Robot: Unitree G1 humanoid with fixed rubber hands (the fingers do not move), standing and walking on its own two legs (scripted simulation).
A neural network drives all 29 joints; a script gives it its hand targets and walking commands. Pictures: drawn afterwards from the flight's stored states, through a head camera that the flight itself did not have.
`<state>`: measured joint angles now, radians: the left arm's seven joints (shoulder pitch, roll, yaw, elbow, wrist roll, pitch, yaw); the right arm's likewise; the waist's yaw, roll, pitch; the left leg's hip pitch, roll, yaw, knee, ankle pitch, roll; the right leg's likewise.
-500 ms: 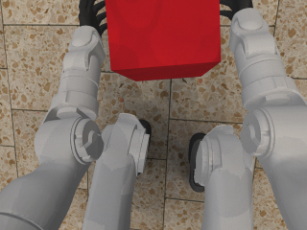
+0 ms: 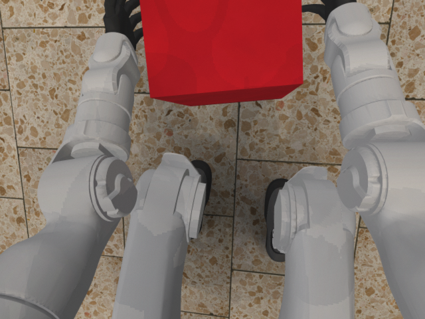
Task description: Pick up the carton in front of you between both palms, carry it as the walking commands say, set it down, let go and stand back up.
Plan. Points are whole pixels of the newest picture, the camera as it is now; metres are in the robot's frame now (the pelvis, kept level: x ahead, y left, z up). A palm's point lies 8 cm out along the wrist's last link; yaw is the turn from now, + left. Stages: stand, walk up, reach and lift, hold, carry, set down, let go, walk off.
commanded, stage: set down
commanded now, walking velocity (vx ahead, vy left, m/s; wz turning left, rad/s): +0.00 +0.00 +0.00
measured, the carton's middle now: (226, 40) +0.52 +0.04 -0.24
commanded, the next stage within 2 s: let go in 1.28 s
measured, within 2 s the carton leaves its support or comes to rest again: neither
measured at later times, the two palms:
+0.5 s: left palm (86, 29) +0.50 +0.21 -0.09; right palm out of the picture +0.56 -0.16 -0.09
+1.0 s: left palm out of the picture +0.49 +0.22 +0.07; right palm out of the picture +0.56 -0.18 +0.06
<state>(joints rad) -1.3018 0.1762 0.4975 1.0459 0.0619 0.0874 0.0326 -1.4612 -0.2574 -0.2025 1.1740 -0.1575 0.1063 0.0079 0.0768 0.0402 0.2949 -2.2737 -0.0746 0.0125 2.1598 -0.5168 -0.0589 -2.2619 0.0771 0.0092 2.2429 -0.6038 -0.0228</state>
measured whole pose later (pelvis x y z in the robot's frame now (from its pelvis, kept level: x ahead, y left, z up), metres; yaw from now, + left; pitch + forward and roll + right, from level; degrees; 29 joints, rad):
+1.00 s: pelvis +0.03 +0.00 +0.17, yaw -1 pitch +47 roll +2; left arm -0.95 0.15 0.31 0.70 -0.11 0.15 0.12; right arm -1.16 -0.37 -0.14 0.91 0.03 0.17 0.02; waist 0.10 -0.02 -0.06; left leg -1.95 -0.05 -0.01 1.58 -0.45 -0.02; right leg -1.93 0.07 0.03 1.63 -0.52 -0.01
